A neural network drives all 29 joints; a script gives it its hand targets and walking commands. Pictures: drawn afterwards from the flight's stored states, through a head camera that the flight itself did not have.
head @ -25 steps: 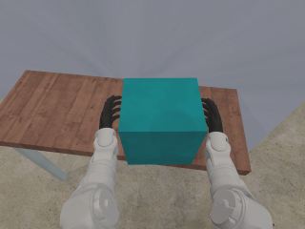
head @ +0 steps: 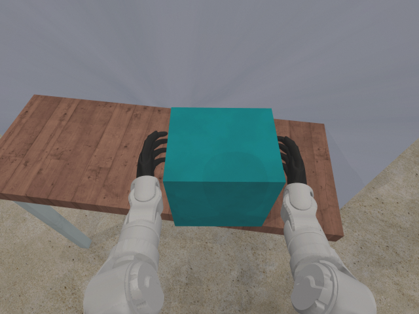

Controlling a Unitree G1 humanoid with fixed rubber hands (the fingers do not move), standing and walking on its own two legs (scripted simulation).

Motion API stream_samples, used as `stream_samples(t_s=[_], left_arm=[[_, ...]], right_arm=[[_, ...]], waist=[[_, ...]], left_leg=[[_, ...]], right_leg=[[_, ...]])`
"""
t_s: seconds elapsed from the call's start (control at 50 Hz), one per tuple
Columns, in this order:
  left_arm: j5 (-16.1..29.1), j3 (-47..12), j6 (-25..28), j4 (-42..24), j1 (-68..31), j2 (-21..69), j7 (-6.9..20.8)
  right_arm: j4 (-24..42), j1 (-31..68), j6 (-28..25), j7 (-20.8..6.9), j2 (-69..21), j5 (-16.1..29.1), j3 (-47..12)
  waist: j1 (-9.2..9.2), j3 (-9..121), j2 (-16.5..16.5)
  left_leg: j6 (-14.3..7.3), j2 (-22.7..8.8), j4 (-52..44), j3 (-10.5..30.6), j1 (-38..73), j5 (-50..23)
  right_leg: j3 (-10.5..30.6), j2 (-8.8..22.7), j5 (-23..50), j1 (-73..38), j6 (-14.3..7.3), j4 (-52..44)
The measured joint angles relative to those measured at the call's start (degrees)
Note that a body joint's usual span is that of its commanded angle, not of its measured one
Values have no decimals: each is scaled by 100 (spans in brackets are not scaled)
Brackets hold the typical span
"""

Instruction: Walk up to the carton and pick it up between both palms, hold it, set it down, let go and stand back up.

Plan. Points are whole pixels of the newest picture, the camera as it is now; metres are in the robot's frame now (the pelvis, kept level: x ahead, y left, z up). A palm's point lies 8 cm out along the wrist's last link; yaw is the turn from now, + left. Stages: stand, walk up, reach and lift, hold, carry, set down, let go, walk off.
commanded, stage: reach and lift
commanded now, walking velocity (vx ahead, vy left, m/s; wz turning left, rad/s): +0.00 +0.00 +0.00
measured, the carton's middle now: (219, 171) +0.42 -0.01 -0.02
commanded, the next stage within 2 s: none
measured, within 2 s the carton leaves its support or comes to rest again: leaves its support in 0.30 s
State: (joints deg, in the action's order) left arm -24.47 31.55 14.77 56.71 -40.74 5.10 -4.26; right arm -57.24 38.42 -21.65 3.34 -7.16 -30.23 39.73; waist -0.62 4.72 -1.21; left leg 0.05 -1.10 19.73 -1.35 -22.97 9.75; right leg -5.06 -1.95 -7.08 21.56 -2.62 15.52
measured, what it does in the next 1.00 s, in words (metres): stands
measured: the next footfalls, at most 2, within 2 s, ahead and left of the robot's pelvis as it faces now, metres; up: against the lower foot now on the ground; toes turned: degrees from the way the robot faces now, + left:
none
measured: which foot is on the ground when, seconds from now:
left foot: down 0.00-1.00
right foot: down 0.00-1.00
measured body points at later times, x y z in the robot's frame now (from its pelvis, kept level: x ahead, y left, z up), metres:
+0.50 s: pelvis -0.02 +0.00 +0.00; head +0.04 +0.01 +0.45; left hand +0.40 +0.14 +0.05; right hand +0.38 -0.16 +0.04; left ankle -0.02 +0.11 -0.75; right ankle -0.01 -0.09 -0.75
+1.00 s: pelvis -0.02 +0.00 +0.00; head +0.00 +0.02 +0.45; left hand +0.40 +0.15 +0.08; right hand +0.38 -0.15 +0.08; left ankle -0.02 +0.11 -0.75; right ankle -0.01 -0.09 -0.75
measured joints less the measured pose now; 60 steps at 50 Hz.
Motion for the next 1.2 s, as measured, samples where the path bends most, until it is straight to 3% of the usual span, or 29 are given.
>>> stream_samples(t_s=[0.3, 0.66, 0.8, 1.0, 1.2], left_arm=[[278, -334, 175, 212, 10, -93, -123], [550, -429, -72, 593, -437, -290, -171], [628, -572, -375, 354, -334, -298, -150], [1070, -1145, -937, -155, -52, -354, -226], [1176, -1375, -2171, -1029, -135, -405, -240]], right_arm=[[-452, -41, -391, 183, 241, 307, -329], [-641, 250, -66, 301, 430, 669, -665], [-550, 170, 147, 344, 433, 1009, -996], [-272, -59, 581, 430, 551, 1909, -1890], [290, 72, 1602, 487, 704, 2770, -2562]], waist=[[42, 264, -39], [103, 301, -77], [89, 213, -104], [59, 259, -65], [-51, 25, -108]], left_leg=[[5, -29, -1, -35, -237, -90], [-3, -27, -182, -140, 81, -239], [-5, -31, -202, -147, 326, -206], [-19, -45, -46, -123, 531, -69], [-48, -5, -43, -76, 1101, -31]], right_leg=[[-15, -16, 135, 200, -15, -84], [44, -3, 220, -20, -25, -105], [42, -6, 206, -284, -16, -161], [20, -18, 153, -578, 10, -177], [-2, 14, 97, -1162, 44, -167]])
